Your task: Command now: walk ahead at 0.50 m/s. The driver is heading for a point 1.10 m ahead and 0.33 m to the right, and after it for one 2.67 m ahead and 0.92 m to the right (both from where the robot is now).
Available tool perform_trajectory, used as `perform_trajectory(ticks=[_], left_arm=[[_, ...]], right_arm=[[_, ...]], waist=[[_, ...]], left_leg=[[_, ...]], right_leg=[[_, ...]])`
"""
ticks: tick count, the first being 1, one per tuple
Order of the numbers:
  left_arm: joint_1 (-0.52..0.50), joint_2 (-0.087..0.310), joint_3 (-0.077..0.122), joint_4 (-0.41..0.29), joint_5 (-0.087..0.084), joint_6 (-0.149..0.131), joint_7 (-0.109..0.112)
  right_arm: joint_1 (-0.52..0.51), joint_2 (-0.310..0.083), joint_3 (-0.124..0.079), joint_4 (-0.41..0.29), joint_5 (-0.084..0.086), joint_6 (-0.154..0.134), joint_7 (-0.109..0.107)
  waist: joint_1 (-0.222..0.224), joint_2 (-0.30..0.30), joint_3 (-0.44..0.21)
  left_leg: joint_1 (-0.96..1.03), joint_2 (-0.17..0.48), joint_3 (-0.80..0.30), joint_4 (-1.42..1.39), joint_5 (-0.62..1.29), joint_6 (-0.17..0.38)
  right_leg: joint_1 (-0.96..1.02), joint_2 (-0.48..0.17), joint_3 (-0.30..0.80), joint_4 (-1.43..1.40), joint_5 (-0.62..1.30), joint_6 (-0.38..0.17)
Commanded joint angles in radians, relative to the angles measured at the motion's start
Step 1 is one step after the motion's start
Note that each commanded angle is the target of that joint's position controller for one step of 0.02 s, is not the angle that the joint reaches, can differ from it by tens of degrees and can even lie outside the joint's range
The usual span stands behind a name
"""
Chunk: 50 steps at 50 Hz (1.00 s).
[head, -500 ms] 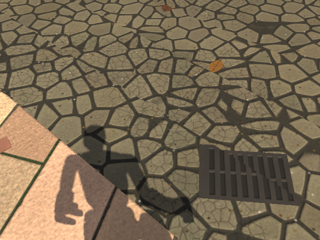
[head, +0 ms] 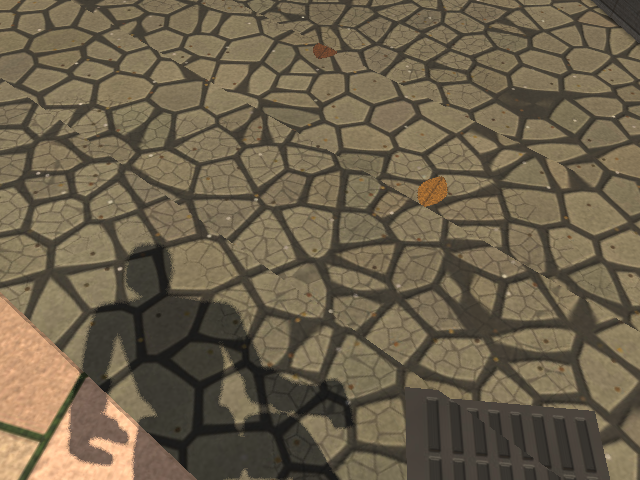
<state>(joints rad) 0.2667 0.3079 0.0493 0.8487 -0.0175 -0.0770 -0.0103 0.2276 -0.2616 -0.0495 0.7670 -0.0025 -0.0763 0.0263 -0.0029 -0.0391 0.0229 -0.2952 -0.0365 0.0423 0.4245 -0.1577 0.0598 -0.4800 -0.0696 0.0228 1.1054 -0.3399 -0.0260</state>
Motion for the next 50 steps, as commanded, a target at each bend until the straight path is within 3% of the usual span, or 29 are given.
perform_trajectory(ticks=[1, 3, 5, 9, 14, 17, 18, 19, 20, 21, 22, 23, 24, 25, 27, 29, 31, 33, 35, 37, 40, 43, 44, 45, 46, 47, 48, 49, 50], left_arm=[[0.021, 0.052, 0.018, -0.057, 0.011, 0.008, 0.007], [-0.029, 0.046, 0.017, -0.073, 0.018, 0.008, 0.009], [-0.089, 0.052, 0.023, -0.085, 0.015, -0.002, 0.003], [-0.229, 0.014, 0.006, -0.121, 0.009, -0.015, -0.016], [-0.310, 0.037, 0.004, -0.155, 0.004, -0.013, -0.051], [-0.286, 0.050, 0.006, -0.148, 0.001, -0.015, -0.058], [-0.217, 0.068, 0.016, -0.129, 0.003, -0.018, -0.054], [-0.079, 0.106, 0.038, -0.085, 0.009, -0.022, -0.046], [0.094, 0.172, 0.058, -0.045, 0.018, -0.024, -0.037], [0.145, 0.224, 0.061, -0.034, 0.010, -0.010, -0.034], [0.255, 0.204, 0.063, -0.006, -0.014, 0.001, -0.040], [0.208, 0.156, 0.051, -0.007, -0.011, 0.003, -0.033], [0.106, 0.124, 0.039, -0.030, 0.000, 0.003, -0.027], [0.034, 0.105, 0.029, -0.048, 0.020, -0.001, -0.026], [-0.033, 0.056, 0.016, -0.047, 0.032, -0.014, -0.027], [-0.021, 0.072, 0.023, -0.025, 0.022, -0.023, -0.024], [0.001, 0.079, 0.026, -0.010, 0.020, -0.026, -0.011], [0.016, 0.085, 0.027, 0.003, 0.018, -0.018, 0.003], [0.060, 0.094, 0.028, 0.022, 0.012, -0.015, 0.011], [0.109, 0.108, 0.032, 0.045, 0.001, -0.013, 0.012], [0.159, 0.104, 0.036, 0.078, -0.005, 0.006, 0.013], [0.142, 0.127, 0.047, 0.082, -0.003, 0.023, 0.019], [0.121, 0.126, 0.046, 0.076, -0.002, 0.027, 0.019], [0.098, 0.099, 0.034, 0.055, 0.008, 0.026, 0.019], [0.194, -0.007, 0.004, 0.036, 0.014, 0.010, 0.013], [0.220, -0.011, -0.003, 0.047, -0.001, -0.006, 0.008], [0.134, 0.103, 0.032, 0.029, -0.029, -0.012, 0.009], [0.057, 0.113, 0.038, 0.001, -0.035, -0.010, 0.013], [0.030, 0.097, 0.041, -0.005, -0.023, -0.002, 0.018]], right_arm=[[-0.001, -0.127, -0.033, -0.040, 0.002, -0.027, -0.002], [0.024, -0.156, -0.043, -0.018, 0.000, -0.034, -0.010], [0.055, -0.155, -0.042, 0.003, 0.005, -0.036, -0.019], [0.121, -0.171, -0.044, 0.048, 0.021, -0.024, -0.034], [0.175, -0.180, -0.051, 0.083, 0.023, -0.002, -0.047], [0.192, -0.197, -0.059, 0.095, 0.018, 0.020, -0.050], [0.180, -0.206, -0.060, 0.095, 0.018, 0.025, -0.048], [0.169, -0.194, -0.052, 0.093, 0.018, 0.029, -0.045], [0.186, -0.140, -0.031, 0.080, 0.003, 0.025, -0.042], [0.349, -0.014, 0.001, 0.100, -0.023, 0.002, -0.031], [0.339, -0.074, 0.000, 0.087, 0.033, -0.028, -0.027], [0.175, -0.147, -0.021, 0.053, 0.063, -0.039, -0.034], [0.063, -0.164, -0.022, 0.016, 0.053, -0.040, -0.040], [0.037, -0.152, -0.023, 0.014, 0.031, -0.033, -0.046], [0.076, -0.116, -0.024, 0.016, 0.013, -0.011, -0.045], [0.080, -0.073, -0.015, 0.010, 0.009, 0.003, -0.044], [0.022, -0.084, -0.020, -0.012, 0.007, 0.002, -0.041], [-0.062, -0.058, -0.012, -0.034, 0.001, -0.003, -0.036], [-0.151, -0.022, 0.002, -0.052, 0.008, -0.007, -0.026], [-0.212, -0.029, 0.002, -0.069, 0.020, -0.008, -0.015], [-0.291, -0.047, -0.002, -0.102, 0.020, -0.015, 0.001], [-0.233, -0.094, -0.021, -0.097, 0.015, -0.026, 0.007], [-0.122, -0.127, -0.040, -0.066, 0.014, -0.029, 0.003], [0.058, -0.180, -0.062, -0.021, 0.001, -0.031, -0.006], [0.196, -0.269, -0.087, 0.000, -0.015, -0.026, -0.014], [0.238, -0.221, -0.076, 0.019, 0.002, -0.018, -0.012], [0.175, -0.161, -0.056, 0.013, 0.008, -0.015, -0.017], [0.089, -0.129, -0.045, 0.001, 0.007, -0.014, -0.022], [0.016, -0.095, -0.035, 0.001, 0.003, -0.018, -0.020]], waist=[[0.020, 0.121, -0.046], [0.015, 0.098, -0.036], [0.001, 0.092, -0.018], [-0.050, 0.095, 0.024], [-0.075, 0.077, 0.051], [-0.063, 0.079, 0.041], [-0.025, 0.072, 0.004], [0.044, 0.045, -0.085], [0.104, -0.013, -0.226], [0.030, -0.277, -0.345], [0.106, -0.283, -0.450], [0.125, -0.130, -0.284], [0.110, -0.048, -0.162], [0.073, -0.006, -0.107], [-0.001, -0.043, -0.075], [-0.021, -0.045, -0.059], [-0.018, -0.012, -0.032], [0.005, -0.013, -0.004], [0.043, -0.024, 0.011], [0.069, -0.020, 0.026], [0.083, -0.011, 0.060], [0.024, -0.037, 0.015], [-0.037, -0.038, -0.055], [-0.113, -0.017, -0.188], [-0.116, 0.159, -0.360], [-0.124, 0.297, -0.473], [-0.125, 0.208, -0.306], [-0.100, 0.171, -0.175], [-0.063, 0.130, -0.085]], left_leg=[[0.110, 0.255, -0.253, -0.266, 0.162, 0.190], [0.118, 0.254, -0.206, -0.280, 0.238, 0.198], [0.142, 0.233, -0.161, -0.274, 0.248, 0.173], [0.118, 0.203, -0.100, -0.256, 0.127, 0.137], [0.260, 0.278, -0.153, -0.105, 0.080, 0.126], [0.307, 0.297, -0.184, 0.004, 0.211, 0.107], [0.306, 0.275, -0.170, 0.097, 0.330, 0.094], [0.265, 0.219, -0.127, 0.265, 0.421, 0.070], [0.049, 0.157, -0.080, 0.555, 0.231, 0.034], [-0.310, 0.012, -0.047, 0.928, -0.497, -0.037], [-0.482, -0.029, -0.165, 1.043, -0.497, -0.046], [-0.580, 0.046, -0.143, 1.070, -0.416, -0.042], [-0.587, 0.087, -0.100, 1.031, -0.313, -0.038], [-0.544, 0.121, -0.095, 1.003, -0.246, -0.042], [-0.424, 0.170, -0.119, 0.876, -0.179, -0.039], [-0.428, 0.185, -0.103, 0.827, -0.170, -0.045], [-0.454, 0.194, -0.107, 0.662, -0.012, -0.063], [-0.399, 0.171, -0.074, 0.436, 0.148, -0.072], [-0.303, 0.126, -0.030, 0.260, 0.267, -0.071], [-0.288, 0.107, -0.032, 0.171, 0.309, -0.066], [-0.346, 0.100, -0.054, 0.096, 0.238, -0.033], [-0.224, 0.065, -0.048, 0.048, 0.111, -0.001], [-0.053, 0.042, -0.024, 0.028, 0.111, 0.020], [0.243, 0.106, -0.077, 0.094, 0.154, 0.063], [0.677, 0.361, -0.416, 0.104, 0.084, 0.190], [0.756, 0.474, -0.733, -0.052, -0.119, 0.254], [0.620, 0.436, -0.644, -0.107, -0.254, 0.199], [0.460, 0.405, -0.513, -0.143, -0.247, 0.161], [0.305, 0.369, -0.410, -0.192, -0.179, 0.144]], right_leg=[[-0.121, -0.070, 0.035, -0.076, 0.095, 0.024], [-0.150, -0.071, 0.034, -0.160, 0.220, 0.042], [-0.179, -0.068, 0.046, -0.277, 0.378, 0.043], [-0.093, -0.024, 0.015, -0.536, 0.584, 0.034], [-0.164, -0.031, 0.055, -0.630, 0.501, -0.006], [-0.110, -0.013, 0.026, -0.644, 0.328, -0.026], [-0.012, 0.011, -0.002, -0.663, 0.290, -0.044], [0.192, 0.044, -0.047, -0.679, 0.328, -0.070], [0.525, -0.077, 0.063, -0.577, 0.443, -0.122], [0.856, -0.280, 0.380, -0.487, 0.590, -0.240], [0.945, -0.361, 0.706, -0.700, 0.231, -0.337], [0.845, -0.322, 0.620, -0.758, 0.145, -0.289], [0.689, -0.279, 0.501, -0.785, 0.219, -0.251], [0.550, -0.258, 0.430, -0.798, 0.331, -0.245], [0.386, -0.192, 0.307, -0.836, 0.457, -0.225], [0.339, -0.184, 0.246, -0.872, 0.541, -0.229], [0.328, -0.151, 0.164, -0.904, 0.584, -0.211], [0.294, -0.097, 0.076, -0.929, 0.593, -0.181], [0.274, -0.070, 0.032, -0.955, 0.541, -0.161], [0.332, -0.096, 0.048, -0.970, 0.457, -0.166], [0.479, -0.157, 0.085, -0.922, 0.472, -0.163], [0.544, -0.174, 0.122, -0.804, 0.638, -0.141], [0.517, -0.139, 0.103, -0.690, 0.752, -0.122], [0.377, -0.082, 0.073, -0.479, 0.676, -0.094], [-0.009, 0.058, 0.006, -0.095, 0.308, -0.025], [-0.181, 0.122, 0.086, 0.117, -0.245, -0.008], [-0.269, 0.061, 0.126, 0.190, -0.208, -0.018], [-0.283, 0.012, 0.090, 0.176, -0.117, -0.022], [-0.245, -0.022, 0.076, 0.125, -0.049, -0.018]])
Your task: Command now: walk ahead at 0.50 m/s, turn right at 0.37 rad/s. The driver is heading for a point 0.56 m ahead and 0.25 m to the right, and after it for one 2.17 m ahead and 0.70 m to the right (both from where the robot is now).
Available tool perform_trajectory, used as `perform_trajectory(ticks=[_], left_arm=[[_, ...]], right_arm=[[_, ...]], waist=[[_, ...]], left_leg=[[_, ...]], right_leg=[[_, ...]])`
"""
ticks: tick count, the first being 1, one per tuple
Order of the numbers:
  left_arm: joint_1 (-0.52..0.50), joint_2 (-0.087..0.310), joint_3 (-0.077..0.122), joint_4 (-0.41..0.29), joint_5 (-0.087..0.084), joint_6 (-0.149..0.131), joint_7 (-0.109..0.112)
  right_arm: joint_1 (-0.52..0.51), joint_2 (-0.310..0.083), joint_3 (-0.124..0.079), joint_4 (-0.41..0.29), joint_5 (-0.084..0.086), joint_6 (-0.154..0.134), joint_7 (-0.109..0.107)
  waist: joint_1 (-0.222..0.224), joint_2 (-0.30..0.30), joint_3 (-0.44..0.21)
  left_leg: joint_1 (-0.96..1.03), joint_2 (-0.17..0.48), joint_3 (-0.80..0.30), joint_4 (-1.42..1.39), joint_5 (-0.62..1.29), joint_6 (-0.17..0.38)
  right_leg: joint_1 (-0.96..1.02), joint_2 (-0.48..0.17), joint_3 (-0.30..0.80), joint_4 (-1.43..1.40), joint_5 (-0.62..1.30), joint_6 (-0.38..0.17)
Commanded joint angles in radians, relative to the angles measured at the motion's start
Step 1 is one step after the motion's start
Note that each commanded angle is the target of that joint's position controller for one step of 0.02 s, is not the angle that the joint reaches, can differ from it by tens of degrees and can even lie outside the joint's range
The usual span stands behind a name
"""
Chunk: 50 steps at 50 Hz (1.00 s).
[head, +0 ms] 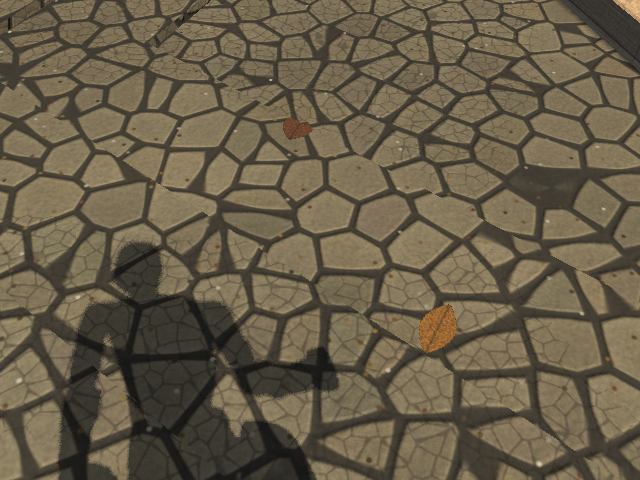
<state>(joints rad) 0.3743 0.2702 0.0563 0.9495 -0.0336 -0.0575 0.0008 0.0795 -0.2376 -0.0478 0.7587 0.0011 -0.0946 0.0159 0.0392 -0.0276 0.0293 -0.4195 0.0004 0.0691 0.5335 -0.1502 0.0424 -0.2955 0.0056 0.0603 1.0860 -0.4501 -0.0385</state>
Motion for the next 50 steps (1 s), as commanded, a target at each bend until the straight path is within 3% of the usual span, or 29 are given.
perform_trajectory(ticks=[1, 3, 5, 9, 12, 14, 19, 21, 22, 23, 24, 25, 26, 27, 28, 29, 30, 33, 35, 37, 40, 42, 44, 45, 46, 47, 48, 49, 50], left_arm=[[-0.062, 0.114, 0.040, -0.098, 0.004, -0.007, 0.012], [-0.018, 0.057, 0.036, -0.086, 0.002, 0.022, 0.015], [-0.060, 0.051, 0.041, -0.114, 0.008, 0.037, 0.017], [-0.116, 0.058, 0.052, -0.132, 0.015, 0.022, -0.003], [-0.232, 0.030, 0.037, -0.174, 0.017, 0.015, -0.022], [-0.303, 0.022, 0.030, -0.207, 0.017, 0.021, -0.034], [-0.371, 0.051, 0.030, -0.272, 0.015, 0.036, -0.062], [-0.297, 0.090, 0.051, -0.269, 0.020, 0.039, -0.064], [-0.188, 0.123, 0.071, -0.241, 0.018, 0.039, -0.058], [-0.021, 0.170, 0.102, -0.190, 0.012, 0.041, -0.042], [0.064, 0.256, 0.117, -0.157, 0.002, 0.042, -0.024], [0.037, 0.338, 0.119, -0.205, 0.005, 0.021, -0.034], [0.129, 0.254, 0.102, -0.191, 0.011, 0.016, -0.043], [0.094, 0.208, 0.091, -0.173, 0.008, 0.008, -0.040], [-0.005, 0.164, 0.076, -0.195, 0.006, 0.003, -0.035], [-0.093, 0.127, 0.062, -0.221, 0.013, 0.002, -0.029], [-0.131, 0.116, 0.054, -0.239, 0.025, 0.001, -0.022], [-0.116, 0.147, 0.061, -0.238, 0.020, -0.010, -0.001], [-0.116, 0.167, 0.066, -0.231, 0.016, 0.000, 0.022], [-0.067, 0.170, 0.069, -0.218, 0.022, 0.017, 0.033], [-0.008, 0.157, 0.068, -0.193, 0.011, 0.031, 0.035], [-0.032, 0.139, 0.066, -0.202, 0.013, 0.038, 0.044], [-0.138, 0.129, 0.064, -0.250, 0.018, 0.040, 0.050], [-0.148, 0.086, 0.049, -0.289, 0.028, 0.039, 0.044], [0.102, 0.005, 0.031, -0.274, 0.014, 0.039, 0.035], [0.175, 0.124, 0.040, -0.253, 0.010, 0.042, 0.024], [0.069, 0.196, 0.063, -0.260, 0.004, 0.062, 0.024], [-0.001, 0.200, 0.067, -0.277, 0.004, 0.085, 0.033], [-0.038, 0.198, 0.071, -0.285, 0.010, 0.105, 0.041]], right_arm=[[0.116, -0.093, -0.031, 0.010, -0.007, -0.007, -0.008], [0.075, -0.087, -0.034, 0.023, -0.013, -0.018, -0.004], [0.076, -0.116, -0.046, 0.040, -0.017, -0.027, -0.011], [0.112, -0.138, -0.056, 0.077, -0.022, -0.032, -0.030], [0.137, -0.156, -0.061, 0.094, -0.005, -0.023, -0.041], [0.184, -0.176, -0.070, 0.115, 0.004, -0.011, -0.045], [0.215, -0.219, -0.093, 0.124, 0.025, 0.026, -0.046], [0.208, -0.246, -0.101, 0.120, 0.033, 0.040, -0.046], [0.199, -0.250, -0.099, 0.120, 0.038, 0.047, -0.041], [0.189, -0.226, -0.086, 0.121, 0.033, 0.048, -0.037], [0.213, -0.121, -0.055, 0.100, -0.020, 0.036, -0.032], [0.279, -0.072, -0.026, 0.042, -0.020, -0.007, -0.019], [0.132, -0.152, -0.038, 0.009, 0.040, -0.046, -0.015], [0.060, -0.159, -0.036, -0.012, 0.059, -0.059, -0.016], [0.045, -0.161, -0.036, 0.001, 0.037, -0.059, -0.025], [0.052, -0.174, -0.043, 0.011, 0.008, -0.052, -0.030], [0.075, -0.181, -0.050, 0.016, -0.002, -0.039, -0.026], [0.062, -0.151, -0.046, -0.003, -0.012, -0.020, -0.018], [-0.047, -0.113, -0.031, -0.041, -0.020, -0.022, -0.022], [-0.098, -0.085, -0.022, -0.065, -0.017, -0.031, -0.011], [-0.136, -0.107, -0.031, -0.103, -0.005, -0.026, 0.001], [-0.101, -0.141, -0.043, -0.105, -0.007, -0.023, -0.003], [0.064, -0.186, -0.061, -0.061, -0.026, -0.034, -0.005], [0.166, -0.235, -0.069, -0.051, -0.042, -0.037, -0.010], [0.174, -0.245, -0.059, -0.058, -0.058, -0.024, -0.010], [0.152, -0.199, -0.054, -0.076, -0.026, -0.009, -0.006], [0.086, -0.146, -0.040, -0.109, -0.014, 0.007, -0.010], [0.037, -0.119, -0.029, -0.109, -0.013, 0.028, -0.013], [-0.001, -0.102, -0.022, -0.110, -0.015, 0.046, -0.016]], waist=[[-0.067, 0.140, -0.058], [-0.027, 0.136, -0.031], [-0.018, 0.109, -0.009], [-0.025, 0.078, -0.009], [-0.064, 0.071, 0.034], [-0.094, 0.058, 0.060], [-0.101, 0.056, 0.095], [-0.053, 0.065, 0.024], [0.006, 0.056, -0.044], [0.091, 0.022, -0.128], [0.071, -0.173, -0.192], [-0.003, -0.289, -0.367], [0.095, -0.111, -0.409], [0.089, -0.084, -0.266], [0.043, 0.008, -0.170], [-0.003, 0.014, -0.122], [-0.037, 0.002, -0.101], [-0.057, 0.007, -0.071], [-0.036, -0.005, -0.005], [0.001, -0.048, -0.029], [0.019, -0.078, -0.052], [-0.014, -0.094, -0.067], [-0.114, -0.093, -0.131], [-0.147, 0.018, -0.245], [-0.038, 0.303, -0.403], [-0.029, 0.310, -0.489], [-0.059, 0.211, -0.364], [-0.048, 0.125, -0.269], [-0.042, 0.101, -0.192]], left_leg=[[0.329, 0.299, -0.348, -0.337, -0.119, 0.144], [0.220, 0.272, -0.234, -0.392, -0.035, 0.136], [0.205, 0.270, -0.149, -0.421, 0.049, 0.146], [0.262, 0.237, 0.003, -0.401, 0.175, 0.128], [0.259, 0.217, 0.095, -0.387, 0.149, 0.104], [0.321, 0.253, 0.099, -0.362, 0.125, 0.106], [0.495, 0.329, 0.104, -0.237, 0.233, 0.080], [0.518, 0.317, 0.132, -0.071, 0.526, 0.057], [0.506, 0.292, 0.154, 0.092, 0.628, 0.038], [0.386, 0.248, 0.192, 0.346, 0.590, -0.005], [0.035, 0.165, 0.176, 0.698, -0.086, -0.047], [-0.308, -0.030, -0.003, 1.014, -0.545, -0.106], [-0.442, -0.002, -0.136, 1.008, -0.483, -0.087], [-0.523, 0.039, -0.124, 0.958, -0.409, -0.060], [-0.488, 0.084, -0.124, 0.869, -0.326, -0.053], [-0.401, 0.110, -0.132, 0.779, -0.263, -0.057], [-0.316, 0.129, -0.142, 0.714, -0.225, -0.063], [-0.278, 0.125, -0.123, 0.553, -0.105, -0.087], [-0.178, 0.064, -0.077, 0.260, 0.076, -0.108], [-0.056, -0.014, -0.042, 0.075, 0.273, -0.101], [0.014, -0.056, -0.077, -0.035, 0.350, -0.072], [0.036, -0.045, -0.116, -0.063, 0.286, -0.047], [0.189, -0.019, -0.133, -0.081, 0.319, -0.013], [0.402, 0.120, -0.229, -0.073, 0.598, 0.038], [0.715, 0.433, -0.578, -0.044, 0.899, 0.266], [0.695, 0.466, -0.718, -0.087, 0.652, 0.297], [0.592, 0.403, -0.589, -0.100, 0.509, 0.268], [0.472, 0.356, -0.493, -0.131, 0.348, 0.233], [0.346, 0.309, -0.423, -0.171, 0.236, 0.211]], right_leg=[[-0.366, -0.129, 0.046, 0.094, 0.108, -0.003], [-0.279, -0.146, 0.044, 0.051, 0.152, 0.005], [-0.314, -0.151, 0.051, -0.013, 0.229, 0.018], [-0.336, -0.138, 0.060, -0.198, 0.527, 0.027], [-0.298, -0.124, -0.009, -0.386, 0.644, 0.023], [-0.319, -0.126, -0.016, -0.450, 0.632, 0.017], [-0.378, -0.112, -0.055, -0.538, 0.418, -0.026], [-0.232, -0.050, -0.124, -0.540, 0.304, -0.061], [-0.088, -0.001, -0.161, -0.556, 0.294, -0.087], [0.169, 0.034, -0.163, -0.610, 0.388, -0.129], [0.477, -0.132, 0.081, -0.514, 0.587, -0.181], [0.746, -0.339, 0.639, -0.609, 0.540, -0.432], [0.802, -0.354, 0.692, -0.750, 0.413, -0.419], [0.730, -0.319, 0.566, -0.757, 0.392, -0.365], [0.568, -0.273, 0.457, -0.757, 0.433, -0.310], [0.412, -0.242, 0.380, -0.766, 0.542, -0.290], [0.304, -0.224, 0.340, -0.787, 0.622, -0.280], [0.187, -0.180, 0.261, -0.811, 0.767, -0.260], [0.052, -0.083, 0.139, -0.800, 0.849, -0.202], [0.007, -0.038, 0.110, -0.771, 0.852, -0.146], [0.048, -0.057, 0.191, -0.718, 0.733, -0.103], [0.113, -0.075, 0.259, -0.639, 0.713, -0.093], [0.115, -0.034, 0.272, -0.455, 0.758, -0.059], [0.043, 0.041, 0.227, -0.219, 0.548, -0.014], [-0.221, 0.195, 0.167, 0.136, -0.269, 0.049], [-0.268, 0.108, 0.177, 0.261, -0.268, 0.062], [-0.312, 0.068, 0.140, 0.318, -0.192, 0.093], [-0.344, 0.033, 0.088, 0.306, -0.117, 0.108], [-0.330, 0.004, 0.066, 0.266, -0.080, 0.114]])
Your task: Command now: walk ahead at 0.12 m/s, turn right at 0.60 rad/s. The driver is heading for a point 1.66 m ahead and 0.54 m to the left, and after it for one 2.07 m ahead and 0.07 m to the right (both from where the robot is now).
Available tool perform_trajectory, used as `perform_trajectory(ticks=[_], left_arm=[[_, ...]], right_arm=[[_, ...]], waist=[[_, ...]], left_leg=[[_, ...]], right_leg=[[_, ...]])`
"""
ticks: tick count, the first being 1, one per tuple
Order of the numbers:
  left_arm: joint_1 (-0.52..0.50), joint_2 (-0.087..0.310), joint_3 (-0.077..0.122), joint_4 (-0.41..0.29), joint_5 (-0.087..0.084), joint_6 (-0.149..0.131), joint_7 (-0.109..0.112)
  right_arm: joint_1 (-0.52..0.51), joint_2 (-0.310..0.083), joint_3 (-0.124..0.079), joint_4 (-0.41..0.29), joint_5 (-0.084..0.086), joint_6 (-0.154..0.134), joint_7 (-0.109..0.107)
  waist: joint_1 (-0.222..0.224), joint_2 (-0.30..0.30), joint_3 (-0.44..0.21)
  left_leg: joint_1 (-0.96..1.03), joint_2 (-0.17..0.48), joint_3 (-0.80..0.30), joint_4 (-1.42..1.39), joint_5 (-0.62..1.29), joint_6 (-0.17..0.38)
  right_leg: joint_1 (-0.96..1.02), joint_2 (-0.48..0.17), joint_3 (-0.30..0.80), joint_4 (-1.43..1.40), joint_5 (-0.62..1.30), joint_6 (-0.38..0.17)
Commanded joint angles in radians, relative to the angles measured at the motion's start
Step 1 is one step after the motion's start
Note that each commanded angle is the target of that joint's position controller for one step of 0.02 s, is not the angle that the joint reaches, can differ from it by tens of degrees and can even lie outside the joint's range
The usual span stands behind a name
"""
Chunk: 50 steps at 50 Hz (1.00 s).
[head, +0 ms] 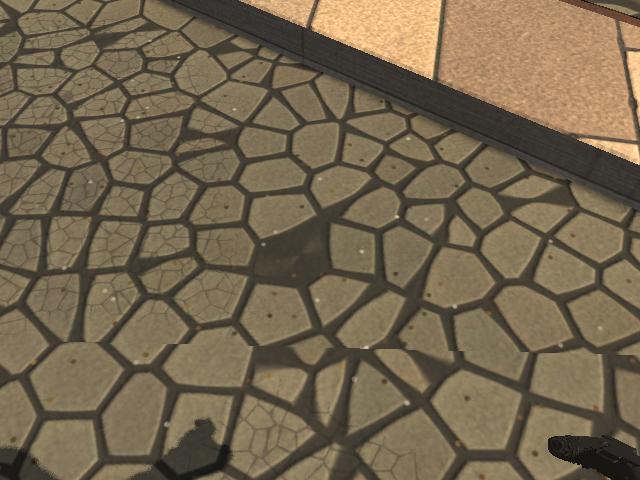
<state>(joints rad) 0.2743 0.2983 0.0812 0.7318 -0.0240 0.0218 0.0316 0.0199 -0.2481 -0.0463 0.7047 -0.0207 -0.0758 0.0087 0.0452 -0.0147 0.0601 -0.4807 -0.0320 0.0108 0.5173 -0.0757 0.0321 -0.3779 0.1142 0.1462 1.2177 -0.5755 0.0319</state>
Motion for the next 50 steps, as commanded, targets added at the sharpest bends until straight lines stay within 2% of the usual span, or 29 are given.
perform_trajectory(ticks=[1, 2, 3, 6, 8, 10, 11, 12, 13, 14, 15, 16, 17, 18, 20, 22, 26, 28, 29, 30, 31, 32, 33, 34, 35, 38, 41, 46, 50], left_arm=[[0.062, 0.141, 0.043, -0.078, -0.006, 0.043, 0.010], [0.066, 0.103, 0.034, -0.085, -0.005, 0.051, 0.012], [0.066, 0.073, 0.026, -0.091, -0.001, 0.050, 0.014], [0.021, 0.044, 0.008, -0.112, 0.018, 0.035, 0.008], [0.014, 0.034, 0.000, -0.105, 0.024, 0.030, -0.002], [0.030, 0.022, -0.004, -0.084, 0.034, 0.028, -0.012], [0.057, 0.012, -0.006, -0.066, 0.040, 0.026, -0.019], [0.054, 0.034, -0.001, -0.067, 0.049, 0.025, -0.022], [0.050, 0.100, 0.009, -0.086, 0.065, 0.023, -0.017], [-0.044, 0.148, 0.012, -0.102, 0.071, 0.024, -0.010], [-0.117, 0.132, 0.013, -0.116, 0.071, 0.016, -0.009], [-0.151, 0.132, 0.016, -0.121, 0.070, 0.006, -0.006], [-0.163, 0.136, 0.020, -0.124, 0.065, -0.003, -0.001], [-0.166, 0.134, 0.021, -0.125, 0.054, -0.012, 0.003], [-0.114, 0.117, 0.020, -0.109, 0.036, -0.018, 0.012], [-0.098, 0.116, 0.026, -0.099, 0.027, -0.015, 0.018], [-0.156, 0.134, 0.038, -0.098, 0.017, 0.011, 0.020], [-0.173, 0.132, 0.040, -0.085, -0.002, 0.015, 0.022], [-0.121, 0.105, 0.038, -0.067, 0.001, 0.012, 0.020], [-0.128, 0.040, 0.018, -0.109, 0.054, 0.007, 0.018], [-0.246, 0.054, 0.017, -0.143, 0.049, -0.005, 0.022], [-0.257, 0.085, 0.027, -0.137, 0.029, -0.007, 0.023], [-0.240, 0.098, 0.034, -0.122, 0.025, -0.005, 0.026], [-0.227, 0.101, 0.038, -0.105, 0.032, -0.003, 0.034], [-0.216, 0.106, 0.042, -0.100, 0.033, 0.000, 0.038], [-0.191, 0.072, 0.034, -0.093, 0.021, -0.004, 0.029], [-0.208, 0.058, 0.028, -0.096, 0.024, -0.011, 0.025], [-0.222, 0.068, 0.028, -0.100, 0.021, -0.026, 0.010], [-0.198, 0.078, 0.030, -0.095, 0.016, -0.048, -0.007]], right_arm=[[0.029, -0.102, -0.023, -0.052, -0.002, 0.036, -0.011], [0.016, -0.119, -0.031, -0.045, -0.008, 0.039, -0.010], [0.014, -0.135, -0.038, -0.040, -0.011, 0.038, -0.012], [0.026, -0.160, -0.047, -0.019, -0.004, 0.036, -0.011], [0.032, -0.157, -0.042, 0.000, 0.012, 0.046, -0.005], [0.024, -0.130, -0.028, 0.019, 0.025, 0.054, 0.009], [0.013, -0.113, -0.019, 0.028, 0.030, 0.056, 0.016], [0.041, -0.092, -0.009, 0.044, 0.035, 0.054, 0.022], [0.070, -0.067, 0.004, 0.051, 0.024, 0.048, 0.032], [0.131, -0.054, 0.004, 0.049, 0.019, 0.046, 0.034], [0.098, -0.115, -0.009, 0.055, 0.017, 0.053, 0.026], [0.095, -0.142, -0.022, 0.056, 0.020, 0.060, 0.019], [0.117, -0.149, -0.030, 0.069, 0.024, 0.069, 0.010], [0.136, -0.161, -0.038, 0.072, 0.026, 0.077, 0.003], [0.132, -0.141, -0.040, 0.049, 0.033, 0.089, 0.000], [0.127, -0.114, -0.036, 0.032, 0.041, 0.095, 0.003], [0.159, -0.105, -0.035, 0.023, 0.049, 0.111, 0.020], [0.211, -0.113, -0.043, 0.031, 0.043, 0.114, 0.025], [0.218, -0.163, -0.059, 0.024, 0.031, 0.112, 0.017], [0.231, -0.317, -0.094, 0.001, 0.026, 0.106, 0.002], [0.290, -0.301, -0.081, -0.006, -0.010, 0.088, 0.016], [0.261, -0.279, -0.075, -0.014, -0.014, 0.068, 0.020], [0.207, -0.255, -0.071, -0.020, 0.008, 0.060, 0.012], [0.175, -0.232, -0.064, -0.027, 0.028, 0.063, 0.002], [0.155, -0.216, -0.057, -0.032, 0.041, 0.070, -0.011], [0.173, -0.213, -0.055, -0.042, 0.037, 0.088, -0.032], [0.177, -0.227, -0.062, -0.051, 0.037, 0.101, -0.043], [0.148, -0.238, -0.068, -0.081, 0.034, 0.115, -0.043], [0.121, -0.235, -0.069, -0.107, 0.032, 0.122, -0.036]], waist=[[-0.019, 0.108, -0.160], [-0.009, 0.132, -0.122], [-0.010, 0.146, -0.120], [-0.026, 0.130, -0.193], [-0.027, 0.137, -0.219], [-0.009, 0.121, -0.212], [0.014, 0.119, -0.196], [0.015, 0.110, -0.180], [-0.001, 0.025, -0.172], [-0.088, -0.146, -0.148], [-0.070, -0.184, -0.095], [-0.070, -0.196, -0.055], [-0.067, -0.202, -0.042], [-0.061, -0.213, -0.034], [-0.039, -0.183, -0.055], [-0.026, -0.124, -0.097], [-0.040, -0.129, -0.149], [-0.076, -0.116, -0.152], [-0.062, 0.006, -0.149], [-0.029, 0.321, -0.139], [-0.121, 0.278, -0.197], [-0.109, 0.161, -0.179], [-0.080, 0.112, -0.157], [-0.070, 0.081, -0.152], [-0.056, 0.090, -0.157], [-0.050, 0.105, -0.180], [-0.061, 0.117, -0.172], [-0.072, 0.156, -0.128], [-0.072, 0.175, -0.141]], left_leg=[[0.285, 0.300, -0.294, -0.199, 0.078, 0.196], [0.204, 0.269, -0.231, -0.235, 0.060, 0.185], [0.180, 0.263, -0.191, -0.252, 0.087, 0.192], [0.198, 0.290, -0.159, -0.254, 0.197, 0.228], [0.204, 0.286, -0.148, -0.257, 0.138, 0.227], [0.162, 0.248, -0.130, -0.251, -0.039, 0.194], [0.113, 0.221, -0.116, -0.239, -0.140, 0.159], [0.057, 0.188, -0.109, -0.225, -0.235, 0.099], [-0.001, 0.133, -0.078, -0.141, -0.321, 0.020], [0.084, 0.060, 0.003, -0.081, -0.318, -0.035], [0.190, 0.052, -0.001, 0.022, -0.260, -0.056], [0.173, 0.030, 0.019, 0.101, -0.224, -0.057], [0.133, 0.023, 0.027, 0.171, -0.238, -0.055], [0.094, 0.027, 0.022, 0.241, -0.283, -0.052], [-0.014, 0.053, -0.006, 0.364, -0.436, -0.044], [-0.068, 0.077, -0.011, 0.387, -0.475, -0.046], [0.057, 0.047, 0.064, 0.235, -0.338, -0.050], [0.183, 0.014, 0.088, 0.028, -0.152, -0.011], [0.277, 0.060, -0.041, -0.086, 0.078, 0.035], [0.437, 0.329, -0.442, -0.111, 0.551, 0.185], [0.444, 0.427, -0.574, -0.156, 0.622, 0.352], [0.459, 0.390, -0.503, -0.144, 0.570, 0.341], [0.461, 0.338, -0.429, -0.122, 0.509, 0.285], [0.461, 0.304, -0.391, -0.116, 0.468, 0.241], [0.444, 0.279, -0.364, -0.120, 0.453, 0.218], [0.440, 0.233, -0.335, -0.138, 0.401, 0.202], [0.428, 0.212, -0.353, -0.146, 0.289, 0.196], [0.315, 0.188, -0.435, -0.171, 0.042, 0.198], [0.293, 0.175, -0.508, -0.138, 0.093, 0.200]], right_leg=[[-0.195, -0.130, -0.035, 0.055, 0.061, 0.036], [-0.146, -0.132, -0.070, -0.023, 0.075, 0.030], [-0.115, -0.132, -0.095, -0.088, 0.086, 0.026], [-0.018, -0.152, -0.093, -0.273, 0.161, 0.005], [0.057, -0.144, -0.098, -0.397, 0.210, -0.010], [0.177, -0.129, -0.118, -0.575, 0.316, -0.026], [0.274, -0.112, -0.141, -0.704, 0.398, -0.040], [0.352, -0.121, -0.129, -0.780, 0.420, -0.063], [0.403, -0.255, 0.015, -0.838, 0.436, -0.108], [0.204, -0.363, 0.096, -0.890, 0.298, -0.186], [0.032, -0.343, 0.083, -0.949, 0.126, -0.201], [0.012, -0.315, 0.053, -0.949, 0.092, -0.179], [0.026, -0.319, 0.035, -0.936, 0.171, -0.174], [0.048, -0.351, 0.037, -0.915, 0.334, -0.193], [0.169, -0.421, 0.063, -0.850, 0.683, -0.237], [0.272, -0.451, 0.057, -0.800, 0.855, -0.263], [0.267, -0.425, -0.030, -0.737, 0.901, -0.237], [0.208, -0.393, -0.093, -0.660, 0.780, -0.173], [0.119, -0.324, -0.170, -0.518, 0.578, -0.092], [-0.188, -0.163, -0.265, -0.225, 0.072, 0.033], [-0.287, -0.083, -0.103, -0.054, -0.159, 0.036], [-0.322, -0.106, -0.055, 0.021, -0.111, 0.029], [-0.345, -0.124, -0.050, 0.023, -0.022, 0.022], [-0.354, -0.138, -0.043, -0.008, 0.049, 0.024], [-0.322, -0.145, -0.036, -0.034, 0.103, 0.029], [-0.266, -0.111, -0.050, -0.106, 0.197, 0.046], [-0.235, -0.098, -0.048, -0.241, 0.238, 0.064], [-0.134, -0.083, -0.036, -0.401, 0.239, 0.064], [-0.044, -0.064, -0.040, -0.494, 0.212, 0.046]])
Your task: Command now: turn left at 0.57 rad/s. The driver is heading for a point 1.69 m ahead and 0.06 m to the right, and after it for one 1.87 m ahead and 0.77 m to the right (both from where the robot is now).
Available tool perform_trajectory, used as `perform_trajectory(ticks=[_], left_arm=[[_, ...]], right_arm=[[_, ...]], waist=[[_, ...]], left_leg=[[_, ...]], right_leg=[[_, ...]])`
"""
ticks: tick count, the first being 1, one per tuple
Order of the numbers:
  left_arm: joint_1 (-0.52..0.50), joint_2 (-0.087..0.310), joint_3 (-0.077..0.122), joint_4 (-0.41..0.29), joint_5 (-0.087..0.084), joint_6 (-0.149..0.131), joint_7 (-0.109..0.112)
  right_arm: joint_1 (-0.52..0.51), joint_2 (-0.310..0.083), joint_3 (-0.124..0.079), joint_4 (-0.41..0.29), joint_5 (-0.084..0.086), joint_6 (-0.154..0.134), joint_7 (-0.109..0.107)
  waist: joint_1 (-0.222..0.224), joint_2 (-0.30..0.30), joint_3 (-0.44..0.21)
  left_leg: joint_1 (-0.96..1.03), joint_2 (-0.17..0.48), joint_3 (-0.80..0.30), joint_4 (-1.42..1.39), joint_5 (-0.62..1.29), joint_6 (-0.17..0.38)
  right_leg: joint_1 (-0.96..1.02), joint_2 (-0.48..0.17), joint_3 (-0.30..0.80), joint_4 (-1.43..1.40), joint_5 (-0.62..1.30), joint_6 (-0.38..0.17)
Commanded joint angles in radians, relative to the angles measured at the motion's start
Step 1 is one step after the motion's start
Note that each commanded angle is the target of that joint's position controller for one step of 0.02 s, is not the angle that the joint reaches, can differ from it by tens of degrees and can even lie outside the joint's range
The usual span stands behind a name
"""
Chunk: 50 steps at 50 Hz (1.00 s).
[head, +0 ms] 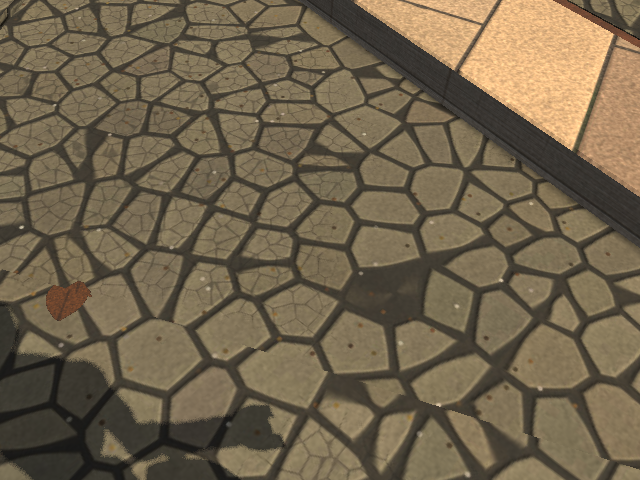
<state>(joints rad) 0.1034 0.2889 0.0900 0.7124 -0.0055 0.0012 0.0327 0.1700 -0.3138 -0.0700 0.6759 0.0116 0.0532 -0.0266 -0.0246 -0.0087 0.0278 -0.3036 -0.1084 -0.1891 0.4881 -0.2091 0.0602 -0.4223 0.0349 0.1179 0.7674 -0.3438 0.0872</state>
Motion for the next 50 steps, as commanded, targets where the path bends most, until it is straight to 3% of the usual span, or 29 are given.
perform_trajectory(ticks=[1, 4, 5, 6, 7, 8, 9, 11, 13, 14, 16, 17, 19, 22, 23, 24, 25, 26, 27, 28, 30, 33, 38, 43, 45, 47, 48, 49, 50], left_arm=[[-0.018, 0.088, 0.021, -0.076, -0.004, -0.033, -0.013], [0.060, 0.094, 0.028, -0.057, -0.007, -0.046, -0.026], [0.087, 0.130, 0.038, -0.049, 0.003, -0.046, -0.025], [0.052, 0.188, 0.042, -0.072, 0.019, -0.037, -0.018], [0.059, 0.213, 0.044, -0.068, 0.057, -0.038, -0.027], [0.028, 0.164, 0.032, -0.084, 0.042, -0.043, -0.028], [-0.009, 0.123, 0.018, -0.089, 0.028, -0.042, -0.025], [-0.025, 0.096, 0.004, -0.089, 0.005, -0.036, -0.021], [-0.001, 0.086, -0.006, -0.073, 0.011, -0.029, -0.018], [0.029, 0.077, -0.009, -0.061, 0.013, -0.027, -0.016], [0.064, 0.102, -0.005, -0.045, 0.005, -0.020, -0.015], [0.080, 0.146, 0.007, -0.040, -0.001, -0.015, -0.014], [0.116, 0.183, 0.016, -0.030, -0.005, -0.010, -0.015], [0.118, 0.185, 0.011, -0.015, -0.032, -0.011, -0.019], [0.116, 0.162, 0.003, -0.012, -0.031, -0.017, -0.020], [0.080, 0.100, -0.018, -0.023, -0.017, -0.030, -0.026], [0.024, 0.004, -0.044, -0.068, 0.003, -0.052, -0.034], [-0.050, 0.074, -0.028, -0.119, -0.013, -0.072, -0.031], [-0.043, 0.129, -0.008, -0.116, -0.029, -0.081, -0.033], [-0.010, 0.135, -0.004, -0.095, -0.034, -0.087, -0.041], [-0.006, 0.134, 0.001, -0.081, -0.016, -0.095, -0.051], [-0.019, 0.079, -0.013, -0.079, -0.004, -0.103, -0.071], [-0.146, 0.042, -0.035, -0.118, -0.016, -0.103, -0.091], [-0.168, 0.078, -0.031, -0.133, -0.021, -0.101, -0.103], [-0.129, 0.103, -0.021, -0.124, -0.013, -0.102, -0.097], [0.102, 0.164, 0.013, -0.063, -0.010, -0.099, -0.076], [0.275, 0.204, 0.022, -0.023, -0.009, -0.093, -0.067], [0.326, 0.308, 0.035, -0.002, 0.002, -0.089, -0.074], [0.402, 0.238, 0.026, 0.023, -0.012, -0.085, -0.084]], right_arm=[[-0.032, -0.166, -0.045, -0.083, 0.002, -0.005, 0.001], [-0.060, -0.158, -0.042, -0.097, 0.025, 0.006, -0.004], [-0.043, -0.129, -0.034, -0.102, 0.024, 0.006, -0.009], [0.037, -0.070, -0.019, -0.092, 0.005, 0.003, -0.007], [0.005, -0.141, -0.043, -0.121, 0.008, -0.011, -0.010], [0.029, -0.208, -0.064, -0.096, -0.008, -0.017, -0.011], [0.038, -0.214, -0.073, -0.070, -0.004, -0.012, -0.011], [0.051, -0.154, -0.061, -0.043, -0.002, 0.008, -0.016], [0.030, -0.101, -0.043, -0.048, 0.006, 0.009, -0.010], [0.023, -0.079, -0.034, -0.050, 0.007, 0.007, -0.008], [-0.020, -0.047, -0.014, -0.062, 0.003, 0.000, 0.003], [-0.048, -0.048, -0.009, -0.073, 0.004, -0.007, 0.009], [-0.067, -0.068, -0.010, -0.076, 0.011, -0.027, 0.016], [0.033, -0.066, -0.012, -0.015, 0.010, -0.060, 0.023], [0.089, -0.070, -0.015, 0.011, 0.009, -0.068, 0.023], [0.191, -0.088, -0.020, 0.037, 0.011, -0.075, 0.018], [0.299, -0.174, -0.041, 0.062, -0.001, -0.079, 0.012], [0.314, -0.233, -0.058, 0.063, -0.006, -0.091, 0.023], [0.263, -0.171, -0.039, 0.053, -0.009, -0.107, 0.023], [0.229, -0.123, -0.024, 0.047, -0.007, -0.118, 0.022], [0.200, -0.105, -0.015, 0.043, 0.000, -0.124, 0.021], [0.203, -0.100, -0.011, 0.045, -0.006, -0.126, 0.017], [0.254, -0.132, -0.022, 0.079, 0.009, -0.127, 0.009], [0.289, -0.155, -0.035, 0.116, 0.015, -0.120, 0.006], [0.292, -0.174, -0.042, 0.126, 0.016, -0.110, 0.007], [0.281, -0.189, -0.041, 0.127, 0.010, -0.097, 0.009], [0.298, -0.135, -0.021, 0.113, -0.010, -0.098, 0.008], [0.475, 0.028, 0.024, 0.108, -0.024, -0.118, 0.021], [0.445, -0.039, 0.019, 0.119, 0.027, -0.144, 0.020]], waist=[[0.000, 0.174, -0.114], [0.050, 0.170, -0.122], [0.045, 0.117, -0.142], [-0.020, -0.129, -0.157], [-0.013, -0.276, -0.093], [-0.013, -0.169, -0.084], [-0.023, -0.118, -0.071], [-0.014, -0.098, -0.057], [0.000, -0.120, -0.061], [0.012, -0.134, -0.086], [0.053, -0.183, -0.074], [0.073, -0.208, -0.048], [0.091, -0.201, -0.019], [0.037, -0.139, 0.000], [0.007, -0.117, -0.016], [-0.040, -0.079, -0.064], [-0.069, 0.141, -0.114], [-0.096, 0.229, -0.024], [-0.072, 0.168, 0.056], [-0.051, 0.171, 0.079], [-0.040, 0.148, 0.088], [-0.031, 0.116, 0.046], [-0.068, 0.106, 0.100], [-0.054, 0.082, 0.116], [-0.026, 0.083, 0.078], [0.101, 0.077, -0.090], [0.164, 0.035, -0.233], [0.058, -0.308, -0.400], [0.128, -0.278, -0.477]], left_leg=[[0.126, 0.249, -0.330, -0.095, 0.261, 0.170], [0.115, 0.206, -0.355, -0.035, 0.260, 0.118], [0.044, 0.161, -0.304, 0.034, 0.121, 0.067], [-0.080, 0.029, -0.131, 0.252, -0.236, 0.003], [-0.246, -0.053, -0.027, 0.437, -0.475, -0.049], [-0.257, 0.007, -0.038, 0.604, -0.429, -0.086], [-0.258, 0.015, -0.031, 0.664, -0.360, -0.106], [-0.275, 0.017, -0.027, 0.719, -0.271, -0.141], [-0.234, 0.025, 0.016, 0.644, -0.233, -0.159], [-0.218, 0.050, 0.044, 0.552, -0.208, -0.162], [-0.158, 0.090, 0.124, 0.368, -0.204, -0.159], [-0.135, 0.092, 0.165, 0.308, -0.238, -0.150], [-0.084, 0.090, 0.199, 0.191, -0.284, -0.123], [0.121, 0.073, 0.238, -0.101, -0.074, -0.049], [0.244, 0.079, 0.227, -0.139, -0.041, -0.022], [0.416, 0.161, 0.125, -0.143, -0.055, 0.009], [0.551, 0.346, -0.159, -0.180, -0.194, 0.091], [0.445, 0.496, -0.409, -0.296, -0.298, 0.222], [0.406, 0.485, -0.397, -0.326, -0.374, 0.239], [0.405, 0.434, -0.323, -0.338, -0.379, 0.205], [0.416, 0.383, -0.206, -0.360, -0.208, 0.163], [0.355, 0.322, -0.046, -0.353, 0.090, 0.144], [0.215, 0.285, 0.067, -0.346, 0.086, 0.115], [0.316, 0.357, 0.053, -0.268, 0.165, 0.093], [0.373, 0.365, 0.056, -0.167, 0.376, 0.077], [0.339, 0.305, 0.108, 0.141, 0.661, 0.039], [0.100, 0.258, 0.116, 0.429, 0.421, 0.007], [-0.284, 0.063, 0.121, 0.826, -0.408, -0.066], [-0.390, 0.039, 0.006, 0.940, -0.422, -0.065]], right_leg=[[0.019, 0.018, -0.012, -0.081, -0.025, -0.018], [0.166, 0.009, -0.027, -0.378, 0.130, -0.059], [0.277, -0.083, 0.029, -0.434, 0.242, -0.094], [0.368, -0.293, 0.235, -0.453, 0.456, -0.182], [0.300, -0.412, 0.425, -0.465, 0.603, -0.354], [0.278, -0.423, 0.386, -0.458, 0.579, -0.390], [0.266, -0.355, 0.285, -0.442, 0.538, -0.350], [0.283, -0.281, 0.186, -0.426, 0.506, -0.307], [0.282, -0.235, 0.107, -0.430, 0.524, -0.304], [0.312, -0.221, 0.093, -0.448, 0.381, -0.296], [0.302, -0.203, 0.105, -0.509, 0.041, -0.287], [0.280, -0.215, 0.129, -0.536, -0.043, -0.293], [0.256, -0.242, 0.161, -0.547, -0.113, -0.304], [0.166, -0.233, 0.147, -0.524, -0.132, -0.293], [0.096, -0.214, 0.125, -0.486, -0.099, -0.266], [-0.022, -0.172, 0.074, -0.371, -0.081, -0.213], [-0.219, -0.037, -0.112, -0.075, -0.100, -0.125], [-0.361, -0.023, -0.114, 0.069, -0.235, -0.109], [-0.418, -0.081, -0.063, 0.178, -0.190, -0.112], [-0.439, -0.102, -0.055, 0.206, -0.110, -0.122], [-0.457, -0.131, -0.067, 0.178, 0.032, -0.118], [-0.359, -0.121, -0.104, 0.111, 0.217, -0.084], [-0.188, -0.088, -0.104, -0.219, 0.490, -0.059], [-0.163, -0.095, -0.061, -0.306, 0.452, -0.113], [-0.101, -0.071, -0.086, -0.302, 0.346, -0.139], [0.216, -0.020, -0.155, -0.305, 0.325, -0.191], [0.564, -0.149, -0.028, -0.201, 0.371, -0.232], [0.940, -0.387, 0.395, -0.175, 0.369, -0.380], [0.932, -0.434, 0.653, -0.397, 0.137, -0.428]])
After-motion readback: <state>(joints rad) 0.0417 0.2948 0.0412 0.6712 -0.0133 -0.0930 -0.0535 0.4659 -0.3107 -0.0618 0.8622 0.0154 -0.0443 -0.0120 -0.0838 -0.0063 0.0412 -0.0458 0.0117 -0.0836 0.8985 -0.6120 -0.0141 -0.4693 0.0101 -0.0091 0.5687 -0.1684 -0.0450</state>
